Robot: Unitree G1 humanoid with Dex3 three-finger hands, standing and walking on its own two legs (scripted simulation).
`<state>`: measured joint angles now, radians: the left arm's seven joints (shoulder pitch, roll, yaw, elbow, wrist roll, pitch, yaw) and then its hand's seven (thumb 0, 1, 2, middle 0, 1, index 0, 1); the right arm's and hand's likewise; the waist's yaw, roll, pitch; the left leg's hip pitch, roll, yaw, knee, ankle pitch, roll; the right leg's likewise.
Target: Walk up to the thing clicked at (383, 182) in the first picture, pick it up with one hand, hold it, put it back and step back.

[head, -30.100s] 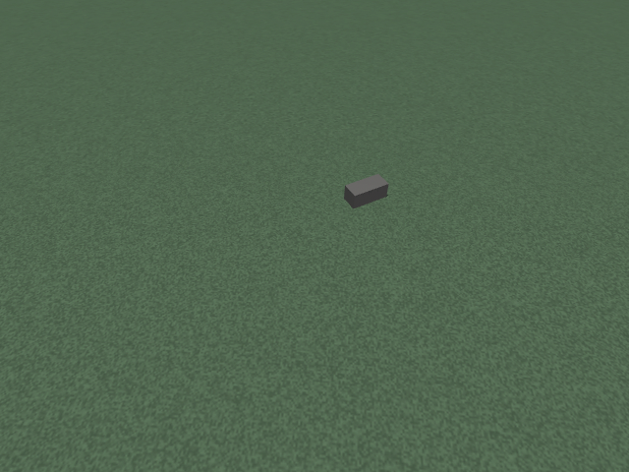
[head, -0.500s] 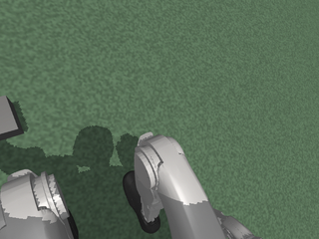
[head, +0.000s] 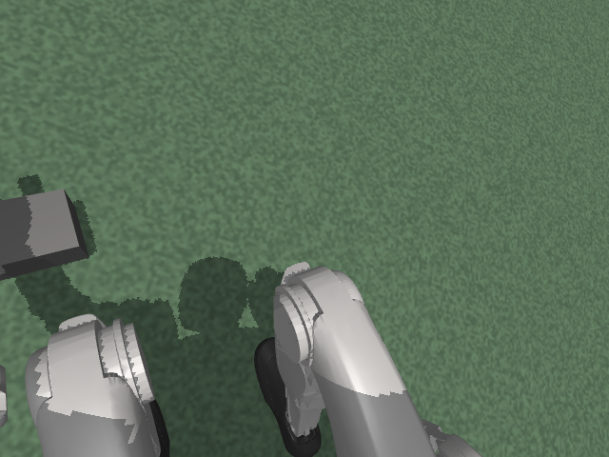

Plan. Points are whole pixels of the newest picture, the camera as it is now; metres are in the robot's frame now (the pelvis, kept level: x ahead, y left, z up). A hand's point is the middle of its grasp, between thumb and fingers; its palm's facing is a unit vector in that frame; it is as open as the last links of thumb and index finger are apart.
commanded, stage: withdraw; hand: left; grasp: from above
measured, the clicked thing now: (0, 242) +0.44 +0.30 -0.27
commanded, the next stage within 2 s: home in 0.50 s
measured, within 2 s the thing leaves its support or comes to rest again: neither
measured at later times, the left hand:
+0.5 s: hand out of the picture +0.41 +0.31 -0.08, palm faces -0.50 -0.09 -0.86, open 14.0 cm
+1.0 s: hand out of the picture +0.41 +0.29 -0.07, palm faces -0.27 -0.39 -0.88, open 10.7 cm
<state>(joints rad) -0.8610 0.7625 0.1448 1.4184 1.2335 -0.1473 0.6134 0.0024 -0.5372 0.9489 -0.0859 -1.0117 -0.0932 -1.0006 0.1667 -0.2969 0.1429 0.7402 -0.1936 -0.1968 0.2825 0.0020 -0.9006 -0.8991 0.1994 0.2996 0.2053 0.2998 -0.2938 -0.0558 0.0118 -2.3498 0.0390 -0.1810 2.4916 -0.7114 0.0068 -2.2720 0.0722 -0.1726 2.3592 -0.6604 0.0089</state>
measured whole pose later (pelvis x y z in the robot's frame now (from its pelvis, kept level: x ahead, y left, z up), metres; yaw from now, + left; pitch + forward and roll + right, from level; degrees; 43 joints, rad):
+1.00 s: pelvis +0.00 +0.00 +0.07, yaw +6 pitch +37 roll -6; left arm -0.73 0.51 0.06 1.07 0.82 0.00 0.31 0.00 0.13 0.97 -0.25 -0.62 -0.23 -0.63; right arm 0.19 -0.22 0.01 0.74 -0.06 -0.05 0.13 0.00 -0.89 -0.90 0.20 0.30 0.20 0.30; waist -0.17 0.05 -0.15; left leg -2.18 0.02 -0.07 2.22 -0.68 0.02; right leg -2.13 0.04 -0.07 2.16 -0.68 0.01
